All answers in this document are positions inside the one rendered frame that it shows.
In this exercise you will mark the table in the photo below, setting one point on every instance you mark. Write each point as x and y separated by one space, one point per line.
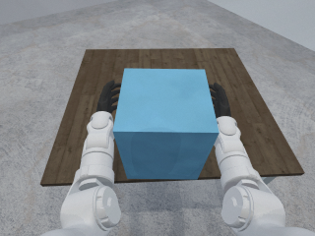
268 150

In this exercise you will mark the right robot hand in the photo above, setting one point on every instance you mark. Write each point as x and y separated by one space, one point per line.
220 100

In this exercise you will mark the left robot upper arm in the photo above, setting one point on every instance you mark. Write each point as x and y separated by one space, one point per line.
91 212

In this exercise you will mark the right robot forearm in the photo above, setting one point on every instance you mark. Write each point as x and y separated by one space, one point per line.
233 161

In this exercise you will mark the left robot hand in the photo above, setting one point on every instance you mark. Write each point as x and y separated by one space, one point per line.
105 99

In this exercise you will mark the carton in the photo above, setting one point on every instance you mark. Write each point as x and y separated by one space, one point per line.
165 123

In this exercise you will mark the left robot forearm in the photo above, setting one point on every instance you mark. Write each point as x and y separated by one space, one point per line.
97 155

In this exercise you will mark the right robot upper arm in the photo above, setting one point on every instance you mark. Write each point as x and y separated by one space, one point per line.
252 212

